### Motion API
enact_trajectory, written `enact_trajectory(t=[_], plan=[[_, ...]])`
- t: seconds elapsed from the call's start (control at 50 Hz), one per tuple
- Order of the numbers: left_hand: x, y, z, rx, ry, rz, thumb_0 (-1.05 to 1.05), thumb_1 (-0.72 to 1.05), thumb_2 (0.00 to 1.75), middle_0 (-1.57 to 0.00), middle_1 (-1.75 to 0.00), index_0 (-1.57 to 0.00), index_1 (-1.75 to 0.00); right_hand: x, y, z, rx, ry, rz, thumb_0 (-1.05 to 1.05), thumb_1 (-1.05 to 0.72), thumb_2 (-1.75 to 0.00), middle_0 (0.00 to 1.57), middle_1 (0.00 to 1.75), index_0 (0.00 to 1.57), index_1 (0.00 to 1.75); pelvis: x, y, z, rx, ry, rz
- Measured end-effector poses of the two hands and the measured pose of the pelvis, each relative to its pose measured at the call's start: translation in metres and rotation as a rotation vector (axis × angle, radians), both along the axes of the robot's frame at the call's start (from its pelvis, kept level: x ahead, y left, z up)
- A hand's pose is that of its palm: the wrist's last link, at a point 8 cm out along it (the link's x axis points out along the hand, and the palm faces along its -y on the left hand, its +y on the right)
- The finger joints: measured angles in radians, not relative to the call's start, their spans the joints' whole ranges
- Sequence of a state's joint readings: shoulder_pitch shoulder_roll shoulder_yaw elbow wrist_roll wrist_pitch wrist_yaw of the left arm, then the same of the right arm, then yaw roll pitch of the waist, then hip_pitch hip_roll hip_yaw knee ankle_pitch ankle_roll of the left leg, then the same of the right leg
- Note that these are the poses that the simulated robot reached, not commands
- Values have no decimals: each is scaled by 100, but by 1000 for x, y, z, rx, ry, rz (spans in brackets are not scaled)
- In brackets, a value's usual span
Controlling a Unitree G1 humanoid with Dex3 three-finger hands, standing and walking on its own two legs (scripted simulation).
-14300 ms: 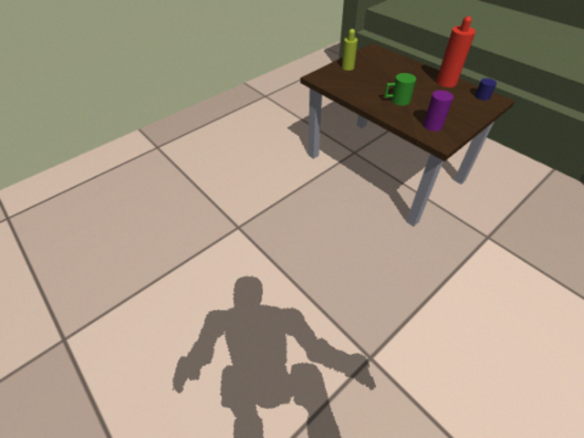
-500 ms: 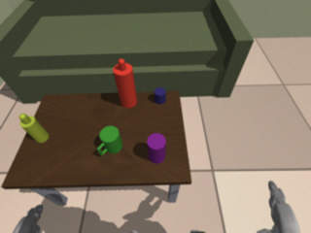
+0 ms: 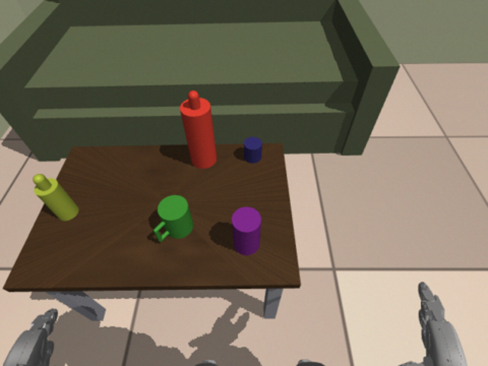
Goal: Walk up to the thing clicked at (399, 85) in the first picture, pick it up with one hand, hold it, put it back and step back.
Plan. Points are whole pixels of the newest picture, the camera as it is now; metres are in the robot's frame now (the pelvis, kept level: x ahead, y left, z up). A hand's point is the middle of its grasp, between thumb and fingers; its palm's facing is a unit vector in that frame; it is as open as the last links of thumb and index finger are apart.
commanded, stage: go down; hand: left
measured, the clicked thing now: (171, 221) +0.50 +0.20 -0.22
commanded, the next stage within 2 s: approach in 1.22 s
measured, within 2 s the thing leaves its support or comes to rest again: neither
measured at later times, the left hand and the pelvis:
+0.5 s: hand (50, 247) +0.32 +0.33 +0.03, palm faces +0.16 -0.97 -0.19, open 17.6 cm; pelvis -0.01 +0.00 +0.01, yaw -1 degrees
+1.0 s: hand (34, 206) +0.37 +0.36 +0.06, palm faces +0.18 -0.98 -0.12, open 17.6 cm; pelvis -0.01 +0.00 +0.00, yaw -1 degrees
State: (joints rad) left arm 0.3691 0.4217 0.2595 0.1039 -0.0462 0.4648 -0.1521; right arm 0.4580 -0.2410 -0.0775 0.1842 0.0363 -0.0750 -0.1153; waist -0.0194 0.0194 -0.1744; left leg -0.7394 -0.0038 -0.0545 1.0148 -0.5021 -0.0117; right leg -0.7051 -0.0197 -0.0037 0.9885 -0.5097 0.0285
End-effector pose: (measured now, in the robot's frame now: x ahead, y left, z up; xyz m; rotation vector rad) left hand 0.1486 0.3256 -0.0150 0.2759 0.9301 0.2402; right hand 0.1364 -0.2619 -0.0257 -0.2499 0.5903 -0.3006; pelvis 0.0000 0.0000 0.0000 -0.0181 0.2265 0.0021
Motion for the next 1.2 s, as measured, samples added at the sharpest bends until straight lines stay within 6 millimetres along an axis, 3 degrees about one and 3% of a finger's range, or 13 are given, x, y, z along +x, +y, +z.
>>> enact_trajectory(t=[0.1,0.28,0.46,0.72,1.2], plan=[[24,10,13,12,-96,1,-1,-49,10,-6,-4,-4,-6,-2,4,-5,2,6,10,-1,54,-5,5,6,5,5,-3,-1,0,-2,-5,6],[94,34,50,-26,-278,-15,-1,-56,11,-6,-5,-4,-8,-10,8,-14,14,36,3,-1,53,-5,5,6,5,5,-8,0,3,-4,-15,1],[136,49,61,-94,-356,-27,-1,-58,11,-5,-6,-4,-8,-20,5,-16,14,70,-3,-1,53,-6,5,6,6,5,-10,4,6,-1,0,-18],[171,67,75,-119,-519,-37,-2,-58,12,-4,-7,-4,-8,-19,2,-11,-17,107,26,-1,53,-6,5,6,5,5,-11,4,8,-10,25,-22],[212,86,93,-147,-665,-51,-2,-58,11,-3,-6,-3,-7,-22,9,-14,-23,142,44,-1,52,-6,5,6,5,5,-13,7,1,-27,80,-26]])
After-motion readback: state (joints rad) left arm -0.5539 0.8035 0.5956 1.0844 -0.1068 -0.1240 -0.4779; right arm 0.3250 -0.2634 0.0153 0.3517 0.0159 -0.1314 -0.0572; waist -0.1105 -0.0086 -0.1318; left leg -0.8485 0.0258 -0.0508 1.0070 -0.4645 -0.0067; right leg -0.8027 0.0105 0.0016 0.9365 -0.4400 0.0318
